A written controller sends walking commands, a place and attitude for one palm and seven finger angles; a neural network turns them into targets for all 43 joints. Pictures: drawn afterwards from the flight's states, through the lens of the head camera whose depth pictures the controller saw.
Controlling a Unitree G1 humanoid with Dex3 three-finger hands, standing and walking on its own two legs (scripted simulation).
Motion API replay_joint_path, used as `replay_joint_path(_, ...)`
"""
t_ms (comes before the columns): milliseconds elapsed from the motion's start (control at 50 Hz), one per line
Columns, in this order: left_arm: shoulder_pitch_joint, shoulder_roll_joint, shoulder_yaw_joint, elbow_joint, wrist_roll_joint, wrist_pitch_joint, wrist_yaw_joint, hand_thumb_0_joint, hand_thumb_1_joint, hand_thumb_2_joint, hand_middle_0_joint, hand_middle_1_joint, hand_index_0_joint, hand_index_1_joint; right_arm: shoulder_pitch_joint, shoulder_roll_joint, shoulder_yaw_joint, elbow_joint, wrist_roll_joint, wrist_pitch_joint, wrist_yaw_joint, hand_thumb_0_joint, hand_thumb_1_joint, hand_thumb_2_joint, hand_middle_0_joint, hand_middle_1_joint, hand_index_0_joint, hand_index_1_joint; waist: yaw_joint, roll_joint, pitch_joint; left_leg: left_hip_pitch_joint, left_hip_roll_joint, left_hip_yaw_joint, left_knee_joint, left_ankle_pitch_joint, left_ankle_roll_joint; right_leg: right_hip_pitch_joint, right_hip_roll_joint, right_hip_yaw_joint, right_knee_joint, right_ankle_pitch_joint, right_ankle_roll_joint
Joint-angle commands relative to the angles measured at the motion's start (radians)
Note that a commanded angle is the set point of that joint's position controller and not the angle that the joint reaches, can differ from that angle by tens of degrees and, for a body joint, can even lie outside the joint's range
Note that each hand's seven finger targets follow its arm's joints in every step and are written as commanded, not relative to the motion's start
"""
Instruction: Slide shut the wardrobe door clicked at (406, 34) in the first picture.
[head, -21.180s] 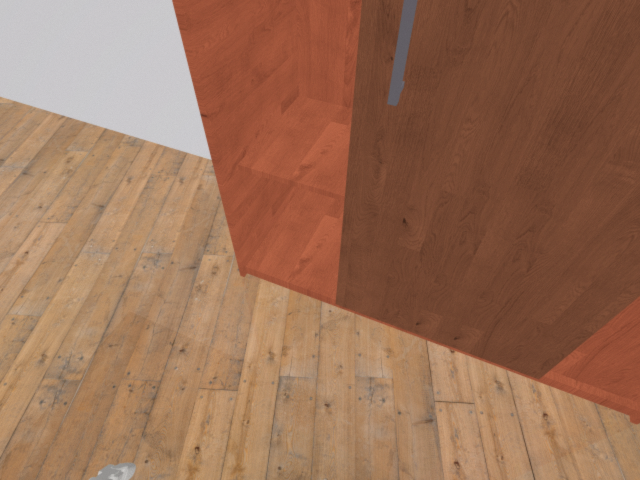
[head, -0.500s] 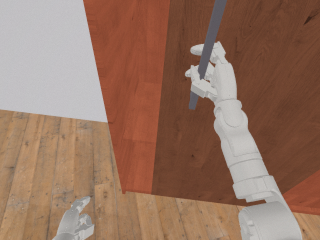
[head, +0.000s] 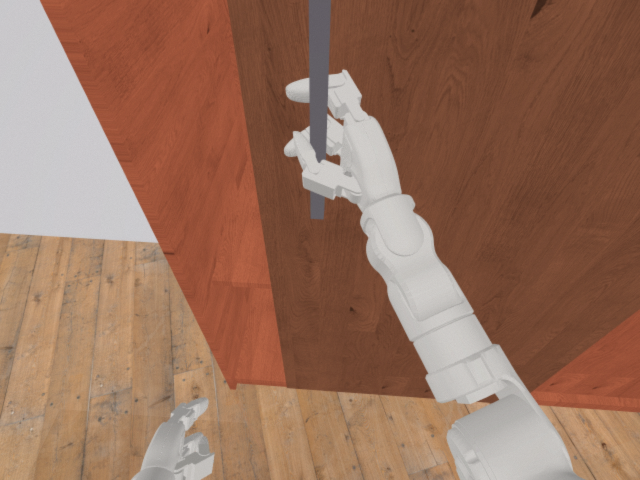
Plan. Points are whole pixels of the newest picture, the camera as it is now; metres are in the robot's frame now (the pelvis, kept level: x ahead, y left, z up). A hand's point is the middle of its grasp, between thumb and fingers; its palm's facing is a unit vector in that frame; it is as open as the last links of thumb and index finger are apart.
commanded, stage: stop walking and hold the door there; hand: right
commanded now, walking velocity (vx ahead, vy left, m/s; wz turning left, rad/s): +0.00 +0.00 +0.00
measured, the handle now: (320, 94) +0.43 +0.04 +0.27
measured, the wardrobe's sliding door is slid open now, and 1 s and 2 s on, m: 0.16 0.16 0.16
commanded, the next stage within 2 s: loosen the grip on the handle in 0.28 s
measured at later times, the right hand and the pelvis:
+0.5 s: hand (319, 163) +0.38 +0.03 +0.22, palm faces -0.43 +0.86 -0.27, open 7.4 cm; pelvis +0.00 +0.01 +0.00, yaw -2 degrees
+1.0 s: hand (311, 156) +0.38 +0.04 +0.23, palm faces -0.33 +0.93 -0.16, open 14.5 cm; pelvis -0.09 +0.07 -0.01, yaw -1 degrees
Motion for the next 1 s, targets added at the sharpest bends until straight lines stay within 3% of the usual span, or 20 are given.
replay_joint_path(0,-0.1,0.136,0.046,-0.144,0.007,-0.042,-0.004,0.0,0.9,0.9,-0.2,-0.3,-0.2,-0.3,-0.439,0.119,0.106,-0.321,-0.02,-0.116,0.055,0.0,-0.9,-0.9,0.45,1.4,0.45,1.4,0.01,0.055,-0.421,0.148,0.105,-0.051,0.021,0.358,0.045,0.201,-0.257,0.159,0.055,0.96,0.066)
replay_joint_path(160,-0.096,0.125,0.054,-0.133,0.009,-0.041,0.007,0.0,0.9,0.9,-0.2,-0.3,-0.2,-0.3,-0.408,0.142,0.122,-0.316,-0.018,-0.116,0.043,0.0,-0.9,-0.9,0.45,1.4,0.45,1.4,0.017,0.13,-0.409,0.193,0.149,-0.133,0.03,0.532,0.071,0.128,-0.21,0.147,0.045,0.735,0.069)
replay_joint_path(340,-0.114,0.12,0.055,-0.152,0.008,-0.033,-0.003,0.0,0.9,0.9,-0.2,-0.3,-0.2,-0.3,-0.396,0.171,0.16,-0.359,-0.03,-0.119,0.038,0.0,-0.9,-0.9,0.45,1.4,0.45,1.4,0.017,0.083,-0.412,0.16,0.119,-0.098,0.046,0.437,0.062,0.178,-0.238,0.163,0.048,0.884,0.064)
replay_joint_path(360,-0.002,0.128,0.114,-0.091,0.021,-0.115,-0.025,0.0,0.9,0.9,-0.2,-0.3,-0.2,-0.3,-1.216,-0.461,-0.333,-0.419,-0.213,-0.112,-0.027,0.0,-0.9,-0.9,0.45,1.4,0.45,1.4,0.047,0.287,-0.174,-0.07,-0.022,-0.038,-0.028,0.412,-0.093,0.305,-0.159,0.003,0.071,0.582,0.014)
replay_joint_path(380,0.032,0.171,0.056,-0.058,0.036,-0.183,-0.059,0.0,0.9,0.9,-0.2,-0.3,-0.2,-0.3,-0.874,-0.316,-0.203,0.232,-0.216,-0.005,0.0,0.0,-0.779,-0.842,0.45,1.4,0.45,1.4,0.174,0.096,-0.421,-0.022,0.031,-0.071,0.186,0.632,0.038,-0.003,-0.109,0.118,0.041,0.912,0.018)
replay_joint_path(400,0.119,0.151,0.047,-0.063,-0.004,-0.16,-0.096,0.0,0.9,0.9,-0.2,-0.3,-0.2,-0.3,-0.594,-0.15,-0.179,0.12,-0.096,0.045,0.06,0.0,-0.658,-0.783,0.45,1.4,0.45,1.4,-0.006,-0.052,-0.559,0.012,0.012,0.058,0.172,0.319,0.045,0.177,-0.089,0.086,0.015,1.027,0.131)
replay_joint_path(420,0.022,0.152,0.028,-0.088,-0.019,-0.153,-0.084,0.0,0.9,0.9,-0.2,-0.3,-0.2,-0.3,-0.519,-0.009,-0.096,0.132,-0.013,0.056,0.119,0.0,-0.538,-0.725,0.45,1.4,0.45,1.4,0.043,-0.115,-0.424,-0.03,0.0,0.103,0.156,0.305,0.046,0.228,-0.12,0.075,0.021,1.103,0.165)
replay_joint_path(440,0.038,0.186,0.029,-0.1,-0.015,-0.136,-0.081,0.0,0.9,0.9,-0.2,-0.3,-0.2,-0.3,-0.469,-0.059,-0.168,0.033,0.074,0.065,0.16,0.0,-0.417,-0.667,0.45,1.4,0.45,1.4,0.027,-0.121,-0.439,-0.018,0.022,0.09,0.159,0.27,0.043,0.227,-0.133,0.098,0.032,1.21,0.18)
replay_joint_path(460,0.014,0.203,0.023,-0.104,-0.014,-0.129,-0.074,0.0,0.9,0.9,-0.2,-0.3,-0.2,-0.3,-0.487,-0.088,-0.205,0.016,0.111,0.076,0.185,0.0,-0.296,-0.608,0.45,1.4,0.45,1.4,0.025,-0.062,-0.425,-0.022,0.028,0.094,0.158,0.27,0.043,0.174,-0.132,0.097,0.062,1.163,0.178)
replay_joint_path(540,0.011,0.192,0.014,-0.135,-0.033,-0.099,-0.079,0.0,0.9,0.9,-0.2,-0.3,-0.2,-0.3,-0.524,-0.131,-0.253,0.085,0.117,0.026,0.203,0.0,0.188,-0.375,0.45,1.4,0.45,1.4,0.041,0.197,-0.314,0.05,0.056,0.06,0.117,0.345,0.029,-0.114,-0.087,0.069,0.049,0.584,0.103)
replay_joint_path(580,0.013,0.19,0.012,-0.155,-0.04,-0.095,-0.086,0.0,0.9,0.9,-0.2,-0.3,-0.2,-0.3,-0.538,-0.125,-0.251,0.098,0.113,-0.033,0.202,0.0,0.429,-0.258,0.437,1.383,0.437,1.383,0.042,0.201,-0.272,0.004,0.056,0.044,0.109,0.26,0.029,-0.147,-0.081,0.077,0.0,0.434,0.084)
replay_joint_path(600,0.025,0.197,0.017,-0.161,-0.035,-0.097,-0.086,0.0,0.9,0.9,-0.2,-0.3,-0.2,-0.3,-0.526,-0.126,-0.252,0.088,0.111,-0.055,0.206,0.0,0.55,-0.2,0.423,1.367,0.423,1.367,0.033,0.181,-0.292,-0.002,0.052,0.046,0.127,0.305,0.035,-0.121,-0.088,0.082,0.004,0.519,0.086)
replay_joint_path(620,0.031,0.202,0.024,-0.166,-0.034,-0.094,-0.082,0.0,0.9,0.9,-0.2,-0.3,-0.2,-0.3,-0.524,-0.13,-0.258,0.087,0.112,-0.077,0.215,0.0,0.55,-0.2,0.41,1.35,0.41,1.35,0.027,0.207,-0.361,0.026,0.047,0.047,0.147,0.329,0.03,-0.101,-0.086,0.091,0.012,0.597,0.096)
replay_joint_path(640,0.025,0.201,0.027,-0.177,-0.03,-0.093,-0.086,0.0,0.9,0.9,-0.2,-0.3,-0.2,-0.3,-0.538,-0.158,-0.267,0.047,0.111,-0.101,0.223,0.0,0.55,-0.2,0.397,1.333,0.397,1.333,0.015,0.167,-0.401,0.019,0.044,0.04,0.136,0.306,0.029,-0.087,-0.082,0.088,0.018,0.562,0.097)
replay_joint_path(700,0.045,0.195,0.027,-0.182,-0.027,-0.09,-0.077,0.0,0.9,0.9,-0.2,-0.3,-0.2,-0.3,-0.602,-0.301,-0.345,0.076,0.073,-0.166,0.216,0.0,0.55,-0.2,0.357,1.283,0.357,1.283,0.035,0.188,-0.374,0.065,0.049,-0.018,0.055,0.115,0.014,-0.22,-0.052,0.058,0.003,0.223,0.046)
replay_joint_path(740,0.037,0.194,0.023,-0.194,-0.032,-0.094,-0.071,0.0,0.9,0.9,-0.2,-0.3,-0.2,-0.3,-0.62,-0.334,-0.364,0.09,0.074,-0.205,0.226,0.0,0.55,-0.2,0.33,1.25,0.33,1.25,0.039,0.194,-0.384,0.112,0.062,-0.072,-0.004,-0.046,0.005,-0.297,-0.034,0.042,-0.002,0.081,0.033)
replay_joint_path(760,0.045,0.192,0.013,-0.176,-0.034,-0.098,-0.06,0.0,0.9,0.9,-0.2,-0.3,-0.2,-0.3,-0.869,-0.381,-0.355,0.071,0.067,-0.223,0.22,0.0,0.55,-0.2,0.317,1.233,0.317,1.233,0.087,0.15,-0.387,0.098,0.074,-0.108,-0.04,-0.137,-0.001,-0.309,-0.026,0.041,0.005,0.013,0.027)
replay_joint_path(800,0.084,0.201,0.022,-0.133,-0.032,-0.102,-0.054,0.0,0.9,0.9,-0.2,-0.3,-0.2,-0.3,-0.879,-0.438,-0.403,0.244,0.068,-0.219,0.212,0.0,0.55,-0.2,0.29,1.2,0.29,1.2,0.102,0.174,-0.338,0.112,0.105,-0.19,-0.118,-0.289,0.003,-0.398,-0.02,0.057,0.041,-0.042,0.034)
replay_joint_path(860,0.046,0.208,0.025,-0.117,-0.031,-0.089,-0.062,0.0,0.9,0.9,-0.2,-0.3,-0.2,-0.3,-0.89,-0.458,-0.435,0.303,0.106,-0.214,0.233,0.0,0.55,-0.2,0.25,1.15,0.25,1.15,0.089,0.173,-0.43,0.239,0.185,-0.31,-0.168,-0.331,-0.011,-0.493,-0.012,0.091,0.08,-0.03,0.058)
replay_joint_path(980,0.044,0.229,0.04,-0.053,-0.036,-0.085,-0.08,0.0,0.9,0.9,-0.2,-0.3,-0.2,-0.3,-0.977,-0.464,-0.419,0.451,0.123,-0.248,0.234,0.0,0.55,-0.2,0.25,1.15,0.25,1.15,0.116,0.19,-0.434,0.221,0.206,-0.353,-0.187,-0.404,-0.005,-0.595,0.002,0.129,0.132,-0.05,0.067)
